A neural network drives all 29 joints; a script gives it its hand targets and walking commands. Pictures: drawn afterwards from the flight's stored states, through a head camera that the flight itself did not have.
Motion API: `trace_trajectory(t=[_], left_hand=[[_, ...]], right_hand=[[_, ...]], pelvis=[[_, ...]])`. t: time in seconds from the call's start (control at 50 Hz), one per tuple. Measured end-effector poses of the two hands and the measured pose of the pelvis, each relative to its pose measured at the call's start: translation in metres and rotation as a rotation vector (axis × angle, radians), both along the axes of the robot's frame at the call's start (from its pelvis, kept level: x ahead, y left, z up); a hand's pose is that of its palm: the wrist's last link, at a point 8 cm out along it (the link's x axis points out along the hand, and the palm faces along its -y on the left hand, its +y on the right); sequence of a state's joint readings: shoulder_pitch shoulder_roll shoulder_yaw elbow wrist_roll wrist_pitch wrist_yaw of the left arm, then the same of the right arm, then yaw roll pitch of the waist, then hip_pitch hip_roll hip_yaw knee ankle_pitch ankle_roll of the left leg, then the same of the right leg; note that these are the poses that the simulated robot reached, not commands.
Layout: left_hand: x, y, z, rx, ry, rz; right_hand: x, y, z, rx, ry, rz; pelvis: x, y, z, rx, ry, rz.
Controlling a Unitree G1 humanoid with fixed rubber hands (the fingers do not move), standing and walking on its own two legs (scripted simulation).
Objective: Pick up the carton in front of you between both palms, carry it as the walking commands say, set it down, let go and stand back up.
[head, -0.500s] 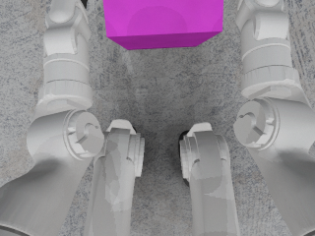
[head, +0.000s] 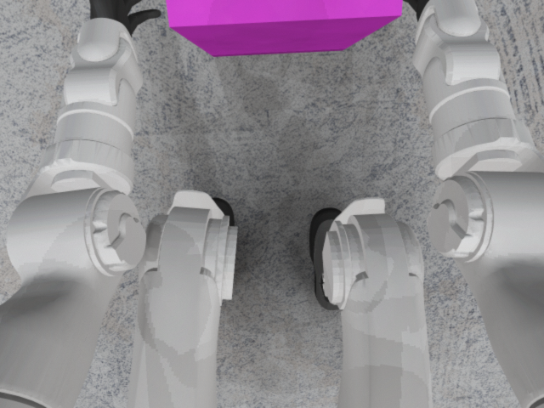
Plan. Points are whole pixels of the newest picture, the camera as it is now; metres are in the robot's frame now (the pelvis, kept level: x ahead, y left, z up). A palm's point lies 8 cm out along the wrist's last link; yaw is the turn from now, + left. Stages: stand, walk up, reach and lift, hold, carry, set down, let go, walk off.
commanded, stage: set down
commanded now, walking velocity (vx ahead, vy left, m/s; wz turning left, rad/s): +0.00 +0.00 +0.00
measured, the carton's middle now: out of the picture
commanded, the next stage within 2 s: let go in 1.16 s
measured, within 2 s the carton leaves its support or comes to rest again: neither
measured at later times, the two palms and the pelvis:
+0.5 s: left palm out of the picture +0.54 +0.21 -0.05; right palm out of the picture +0.57 -0.16 -0.04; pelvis -0.01 +0.00 +0.04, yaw +0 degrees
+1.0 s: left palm out of the picture +0.54 +0.22 +0.10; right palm out of the picture +0.57 -0.17 +0.10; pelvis +0.01 +0.00 +0.18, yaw +0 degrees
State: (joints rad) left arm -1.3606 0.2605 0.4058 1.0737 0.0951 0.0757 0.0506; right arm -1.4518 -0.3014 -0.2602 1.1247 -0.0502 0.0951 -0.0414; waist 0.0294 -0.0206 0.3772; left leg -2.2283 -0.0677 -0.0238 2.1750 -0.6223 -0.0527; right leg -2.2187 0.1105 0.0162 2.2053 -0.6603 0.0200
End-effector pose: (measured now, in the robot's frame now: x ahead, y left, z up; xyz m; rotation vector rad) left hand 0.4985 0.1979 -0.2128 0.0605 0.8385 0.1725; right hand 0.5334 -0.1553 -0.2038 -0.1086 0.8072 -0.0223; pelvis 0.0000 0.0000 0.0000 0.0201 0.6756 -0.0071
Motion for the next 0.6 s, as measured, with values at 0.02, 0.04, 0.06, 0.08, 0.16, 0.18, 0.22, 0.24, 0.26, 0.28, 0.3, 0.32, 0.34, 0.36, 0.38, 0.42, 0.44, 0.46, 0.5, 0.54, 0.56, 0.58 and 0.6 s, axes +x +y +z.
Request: trace_trajectory(t=[0.02,0.04,0.06,0.08,0.16,0.18,0.22,0.24,0.26,0.28,0.3,0.32,0.34,0.36,0.38,0.42,0.44,0.46,0.5,0.54,0.56,0.58,0.6], left_hand=[[0.001,0.010,0.000,0.015,-0.021,0.023],[0.004,0.019,0.003,0.030,-0.051,0.039],[0.009,0.026,0.007,0.041,-0.084,0.046],[0.015,0.030,0.013,0.048,-0.114,0.045],[0.032,0.027,0.034,0.018,-0.173,0.027],[0.035,0.023,0.040,0.003,-0.180,0.023],[0.040,0.012,0.051,-0.024,-0.190,0.017],[0.042,0.007,0.057,-0.035,-0.193,0.016],[0.042,0.002,0.064,-0.043,-0.196,0.017],[0.042,-0.001,0.070,-0.048,-0.198,0.018],[0.042,-0.004,0.078,-0.049,-0.199,0.021],[0.041,-0.006,0.085,-0.047,-0.199,0.025],[0.040,-0.006,0.093,-0.043,-0.198,0.029],[0.039,-0.005,0.102,-0.037,-0.197,0.034],[0.038,-0.003,0.111,-0.030,-0.195,0.040],[0.037,0.003,0.128,-0.013,-0.192,0.052],[0.037,0.006,0.137,-0.005,-0.191,0.057],[0.037,0.010,0.145,0.002,-0.191,0.061],[0.038,0.015,0.160,0.007,-0.195,0.064],[0.040,0.017,0.172,0.002,-0.206,0.062],[0.040,0.016,0.177,-0.003,-0.210,0.059],[0.041,0.015,0.181,-0.009,-0.213,0.055],[0.040,0.013,0.184,-0.016,-0.215,0.051]], right_hand=[[-0.001,-0.004,-0.004,-0.001,-0.007,-0.015],[-0.001,-0.007,-0.005,-0.003,-0.023,-0.027],[0.001,-0.010,-0.005,-0.005,-0.043,-0.035],[0.005,-0.013,-0.003,-0.006,-0.066,-0.040],[0.017,-0.019,0.016,-0.006,-0.145,-0.056],[0.020,-0.019,0.022,-0.004,-0.158,-0.060],[0.023,-0.018,0.036,-0.001,-0.172,-0.064],[0.023,-0.016,0.044,0.000,-0.175,-0.062],[0.023,-0.015,0.052,0.000,-0.176,-0.059],[0.023,-0.013,0.060,-0.001,-0.176,-0.055],[0.022,-0.011,0.069,-0.001,-0.177,-0.051],[0.022,-0.010,0.079,-0.001,-0.177,-0.049],[0.023,-0.009,0.089,-0.001,-0.177,-0.048],[0.024,-0.009,0.099,0.000,-0.179,-0.050],[0.026,-0.008,0.110,0.002,-0.182,-0.052],[0.031,-0.008,0.131,0.007,-0.190,-0.058],[0.034,-0.008,0.141,0.009,-0.193,-0.060],[0.036,-0.008,0.149,0.010,-0.193,-0.062],[0.039,-0.008,0.162,0.008,-0.187,-0.063],[0.039,-0.009,0.170,0.002,-0.173,-0.059],[0.038,-0.009,0.173,-0.002,-0.166,-0.057],[0.036,-0.009,0.175,-0.005,-0.160,-0.054],[0.034,-0.010,0.176,-0.007,-0.155,-0.053]], pelvis=[[-0.001,0.000,-0.002,0.001,-0.006,-0.002],[-0.002,0.001,-0.005,0.002,-0.014,-0.004],[-0.003,0.002,-0.007,0.002,-0.024,-0.004],[-0.005,0.002,-0.010,0.001,-0.035,-0.003],[-0.012,0.006,-0.019,-0.007,-0.081,0.004],[-0.014,0.007,-0.020,-0.008,-0.090,0.006],[-0.018,0.008,-0.020,-0.009,-0.104,0.009],[-0.019,0.008,-0.018,-0.009,-0.109,0.009],[-0.021,0.008,-0.016,-0.009,-0.112,0.009],[-0.021,0.008,-0.013,-0.008,-0.113,0.007],[-0.022,0.007,-0.009,-0.008,-0.111,0.006],[-0.022,0.007,-0.005,-0.007,-0.107,0.004],[-0.022,0.007,0.000,-0.007,-0.102,0.002],[-0.022,0.006,0.005,-0.006,-0.094,0.001],[-0.021,0.006,0.011,-0.005,-0.085,0.000],[-0.019,0.005,0.022,-0.004,-0.060,-0.001],[-0.018,0.005,0.028,-0.004,-0.045,0.000],[-0.017,0.005,0.034,-0.003,-0.029,0.001],[-0.014,0.004,0.044,-0.002,0.004,0.003],[-0.011,0.004,0.054,-0.002,0.035,0.006],[-0.009,0.003,0.059,-0.003,0.049,0.007],[-0.008,0.003,0.063,-0.004,0.062,0.008],[-0.007,0.003,0.068,-0.005,0.074,0.009]])
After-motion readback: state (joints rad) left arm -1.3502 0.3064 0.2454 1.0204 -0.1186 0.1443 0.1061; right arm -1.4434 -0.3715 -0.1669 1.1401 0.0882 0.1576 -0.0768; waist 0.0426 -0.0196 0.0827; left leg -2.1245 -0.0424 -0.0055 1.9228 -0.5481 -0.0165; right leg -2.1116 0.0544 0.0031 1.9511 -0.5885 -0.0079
